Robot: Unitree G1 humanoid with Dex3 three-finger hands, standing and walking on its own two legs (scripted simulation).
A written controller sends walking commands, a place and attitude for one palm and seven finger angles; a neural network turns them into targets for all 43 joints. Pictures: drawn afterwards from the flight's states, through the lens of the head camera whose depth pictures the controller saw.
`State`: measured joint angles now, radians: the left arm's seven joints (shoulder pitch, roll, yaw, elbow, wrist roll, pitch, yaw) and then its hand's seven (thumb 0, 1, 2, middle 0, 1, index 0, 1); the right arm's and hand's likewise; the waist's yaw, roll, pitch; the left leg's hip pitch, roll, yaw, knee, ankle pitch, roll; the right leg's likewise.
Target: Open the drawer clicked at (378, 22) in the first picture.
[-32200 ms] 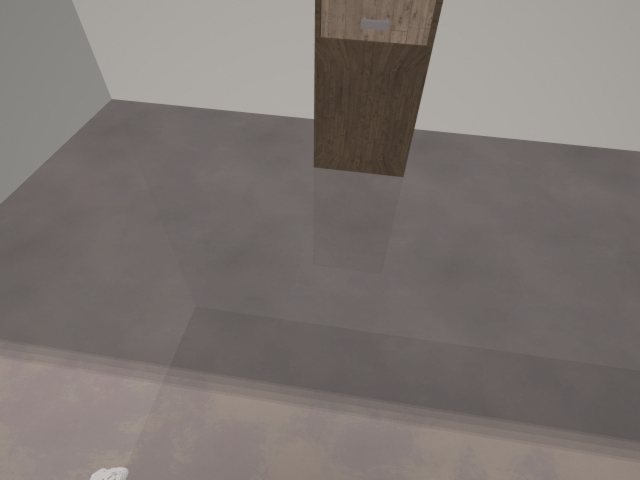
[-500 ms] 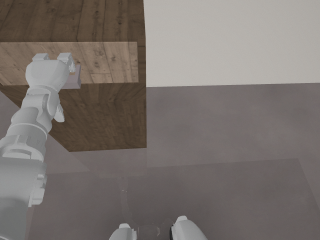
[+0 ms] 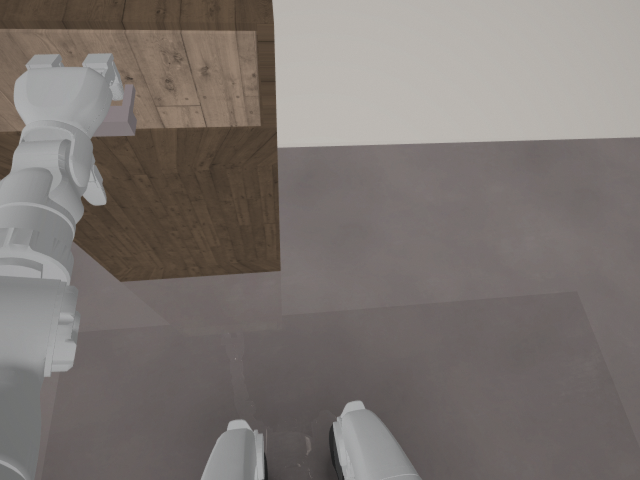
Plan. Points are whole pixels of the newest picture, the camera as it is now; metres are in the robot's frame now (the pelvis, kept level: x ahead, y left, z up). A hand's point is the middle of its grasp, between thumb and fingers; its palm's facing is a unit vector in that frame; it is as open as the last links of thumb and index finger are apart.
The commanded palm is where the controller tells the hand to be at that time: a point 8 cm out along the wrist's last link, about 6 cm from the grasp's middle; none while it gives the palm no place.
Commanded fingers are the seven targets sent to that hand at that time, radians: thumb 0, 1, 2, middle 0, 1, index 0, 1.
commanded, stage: lower the fingers behind the handle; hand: left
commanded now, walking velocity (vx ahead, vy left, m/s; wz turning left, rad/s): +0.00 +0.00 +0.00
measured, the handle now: (92, 107) +0.59 +0.24 +0.04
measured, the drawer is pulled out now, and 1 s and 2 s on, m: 0.00 0.00 0.00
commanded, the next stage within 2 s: lift the hand off the handle in 0.24 s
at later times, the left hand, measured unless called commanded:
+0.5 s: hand (87, 132) +0.54 +0.24 +0.05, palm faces -0.06 +0.03 -1.00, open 13.8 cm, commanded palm +0.53 +0.22 +0.07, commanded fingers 0.00 -0.50 0.30 -0.30 -1.20 -0.30 -1.20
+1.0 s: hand (81, 118) +0.55 +0.23 +0.07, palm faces -0.07 -0.01 -1.00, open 13.7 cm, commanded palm +0.54 +0.23 +0.13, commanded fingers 0.00 -0.50 0.30 -0.30 -1.20 -0.30 -1.20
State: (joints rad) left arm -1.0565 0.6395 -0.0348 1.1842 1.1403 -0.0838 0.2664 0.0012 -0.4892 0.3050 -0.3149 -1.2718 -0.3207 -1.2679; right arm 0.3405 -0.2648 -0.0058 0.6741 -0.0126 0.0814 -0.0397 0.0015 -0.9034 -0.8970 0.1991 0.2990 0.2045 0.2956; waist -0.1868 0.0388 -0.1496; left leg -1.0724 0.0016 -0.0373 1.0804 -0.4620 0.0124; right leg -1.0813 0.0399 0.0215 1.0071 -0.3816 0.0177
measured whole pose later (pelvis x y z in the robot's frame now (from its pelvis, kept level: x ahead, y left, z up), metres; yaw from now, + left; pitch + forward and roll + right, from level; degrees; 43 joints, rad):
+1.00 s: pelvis +0.02 +0.00 +0.02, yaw +0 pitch +24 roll -3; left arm -0.97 0.62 -0.01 1.10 1.11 -0.11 0.22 0.00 -0.49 0.30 -0.31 -1.22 -0.34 -1.20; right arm 0.37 -0.25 -0.02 0.70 -0.02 0.07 -0.04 0.00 -0.90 -0.90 0.20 0.30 0.20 0.30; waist -0.18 0.05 -0.13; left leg -0.94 0.01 -0.04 0.96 -0.44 0.01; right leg -0.94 0.04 0.02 0.87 -0.35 0.02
